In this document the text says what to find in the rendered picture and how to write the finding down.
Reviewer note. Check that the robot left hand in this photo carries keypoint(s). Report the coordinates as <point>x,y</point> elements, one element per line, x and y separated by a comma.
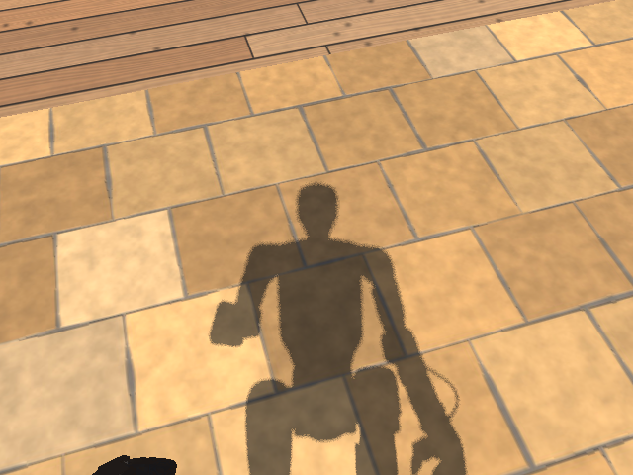
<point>123,465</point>

